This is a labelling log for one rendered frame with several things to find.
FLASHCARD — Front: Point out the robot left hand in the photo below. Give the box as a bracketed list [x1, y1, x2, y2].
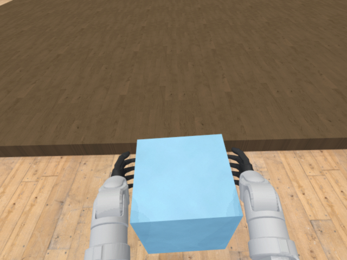
[111, 151, 136, 189]

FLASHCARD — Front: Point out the right robot forearm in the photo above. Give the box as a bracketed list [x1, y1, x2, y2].
[239, 170, 300, 260]

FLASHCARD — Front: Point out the robot right hand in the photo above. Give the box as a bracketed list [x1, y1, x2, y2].
[227, 147, 253, 186]

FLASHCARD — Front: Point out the left robot forearm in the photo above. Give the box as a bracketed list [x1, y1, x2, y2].
[84, 175, 130, 260]

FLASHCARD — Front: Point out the carton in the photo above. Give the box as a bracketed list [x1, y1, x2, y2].
[130, 134, 243, 254]

